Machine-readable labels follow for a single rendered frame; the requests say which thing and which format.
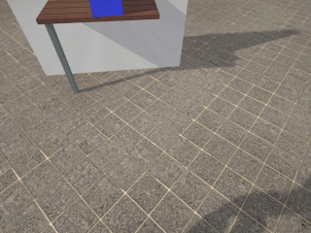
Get table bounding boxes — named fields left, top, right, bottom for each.
left=36, top=0, right=160, bottom=94

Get carton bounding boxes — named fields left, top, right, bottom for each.
left=88, top=0, right=123, bottom=17

